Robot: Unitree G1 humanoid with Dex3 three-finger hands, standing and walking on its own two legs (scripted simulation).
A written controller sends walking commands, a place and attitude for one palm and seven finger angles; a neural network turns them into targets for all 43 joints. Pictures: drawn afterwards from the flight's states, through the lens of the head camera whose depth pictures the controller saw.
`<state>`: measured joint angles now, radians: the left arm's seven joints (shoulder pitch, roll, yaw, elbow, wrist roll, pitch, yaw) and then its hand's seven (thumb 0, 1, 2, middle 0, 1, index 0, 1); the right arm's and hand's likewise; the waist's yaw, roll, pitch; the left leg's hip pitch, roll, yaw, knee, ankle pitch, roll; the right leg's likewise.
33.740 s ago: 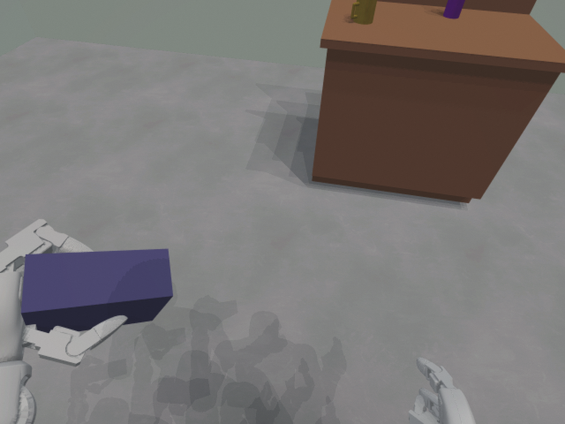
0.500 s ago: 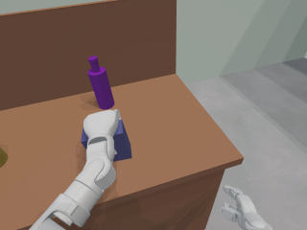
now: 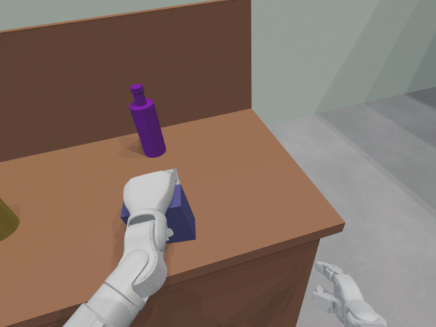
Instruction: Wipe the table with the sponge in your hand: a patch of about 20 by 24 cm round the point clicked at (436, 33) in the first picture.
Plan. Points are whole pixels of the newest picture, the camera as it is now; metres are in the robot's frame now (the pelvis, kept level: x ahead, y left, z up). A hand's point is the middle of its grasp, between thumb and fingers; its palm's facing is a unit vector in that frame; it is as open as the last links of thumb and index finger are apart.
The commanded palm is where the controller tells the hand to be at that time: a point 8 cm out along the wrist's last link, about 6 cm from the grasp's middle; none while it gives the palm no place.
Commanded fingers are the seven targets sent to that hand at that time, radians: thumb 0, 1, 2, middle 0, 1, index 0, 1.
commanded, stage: slide back across to the middle lane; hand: left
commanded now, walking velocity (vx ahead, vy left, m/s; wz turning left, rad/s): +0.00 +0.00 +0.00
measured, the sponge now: (164, 223) +0.31 +0.16 +0.05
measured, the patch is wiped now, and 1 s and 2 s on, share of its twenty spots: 1.00 1.00 1.00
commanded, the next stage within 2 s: wipe forward along the middle lane in 0.60 s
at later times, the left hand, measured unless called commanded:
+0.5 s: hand (139, 215) +0.28 +0.18 +0.11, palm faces +0.11 -0.21 -0.97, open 9.6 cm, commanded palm +0.24 +0.20 +0.16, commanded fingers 0.00 0.10 1.30 -1.20 -1.60 -1.20 -1.60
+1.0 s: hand (117, 215) +0.28 +0.23 +0.10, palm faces +0.01 -0.07 -1.00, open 9.6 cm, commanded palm +0.26 +0.23 +0.15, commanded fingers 0.00 0.10 1.30 -1.20 -1.60 -1.20 -1.60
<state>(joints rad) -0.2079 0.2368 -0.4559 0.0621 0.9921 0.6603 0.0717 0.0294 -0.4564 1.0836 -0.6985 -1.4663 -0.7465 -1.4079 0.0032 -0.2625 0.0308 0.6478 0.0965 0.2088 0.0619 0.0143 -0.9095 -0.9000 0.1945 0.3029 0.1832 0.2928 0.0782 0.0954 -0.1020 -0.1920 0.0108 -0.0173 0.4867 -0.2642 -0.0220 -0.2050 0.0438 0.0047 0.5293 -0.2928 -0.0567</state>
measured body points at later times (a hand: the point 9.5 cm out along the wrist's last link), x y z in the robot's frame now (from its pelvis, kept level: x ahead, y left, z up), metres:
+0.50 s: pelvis +0.00 -0.01 +0.00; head -0.04 -0.05 +0.45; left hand +0.27 +0.19 +0.16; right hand +0.24 -0.21 -0.07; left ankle +0.00 +0.14 -0.74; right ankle +0.00 -0.08 -0.74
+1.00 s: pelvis -0.01 -0.01 +0.00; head -0.04 -0.06 +0.45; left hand +0.28 +0.23 +0.15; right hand +0.23 -0.22 -0.08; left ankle +0.00 +0.14 -0.74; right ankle +0.00 -0.08 -0.74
